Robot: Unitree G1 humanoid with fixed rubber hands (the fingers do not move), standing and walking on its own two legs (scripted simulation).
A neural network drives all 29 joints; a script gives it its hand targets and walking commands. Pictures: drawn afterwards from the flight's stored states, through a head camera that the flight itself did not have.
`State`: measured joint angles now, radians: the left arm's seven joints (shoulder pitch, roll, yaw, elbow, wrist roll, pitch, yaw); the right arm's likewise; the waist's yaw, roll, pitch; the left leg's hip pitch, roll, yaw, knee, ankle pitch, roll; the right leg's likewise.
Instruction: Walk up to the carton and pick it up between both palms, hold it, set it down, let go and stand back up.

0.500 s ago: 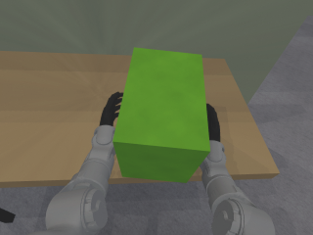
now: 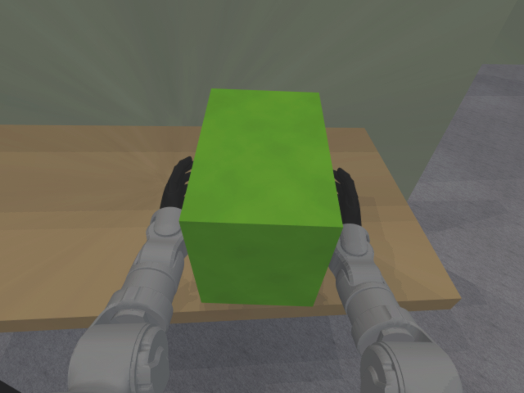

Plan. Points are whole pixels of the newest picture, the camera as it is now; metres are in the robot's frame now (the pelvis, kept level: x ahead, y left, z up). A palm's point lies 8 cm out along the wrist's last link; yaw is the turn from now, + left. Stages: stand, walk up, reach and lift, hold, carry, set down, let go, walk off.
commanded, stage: reach and lift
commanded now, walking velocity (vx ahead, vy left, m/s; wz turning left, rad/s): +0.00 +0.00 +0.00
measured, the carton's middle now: (261, 195) +0.43 -0.01 +0.10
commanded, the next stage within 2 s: hold in 1.58 s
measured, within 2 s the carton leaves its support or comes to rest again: neither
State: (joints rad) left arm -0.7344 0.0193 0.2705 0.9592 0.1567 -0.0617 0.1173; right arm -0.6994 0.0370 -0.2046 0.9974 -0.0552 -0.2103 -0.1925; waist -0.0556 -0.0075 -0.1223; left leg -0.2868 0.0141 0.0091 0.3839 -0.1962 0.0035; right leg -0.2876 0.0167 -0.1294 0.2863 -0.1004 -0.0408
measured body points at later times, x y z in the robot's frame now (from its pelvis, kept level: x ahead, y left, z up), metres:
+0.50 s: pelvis -0.02 +0.02 +0.00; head -0.04 +0.06 +0.45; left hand +0.39 +0.15 +0.14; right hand +0.36 -0.13 +0.13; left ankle -0.01 +0.11 -0.75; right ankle +0.03 -0.09 -0.75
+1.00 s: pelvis -0.02 +0.01 +0.00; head -0.04 +0.04 +0.45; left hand +0.38 +0.14 +0.16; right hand +0.37 -0.14 +0.14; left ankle -0.01 +0.11 -0.75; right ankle +0.03 -0.09 -0.75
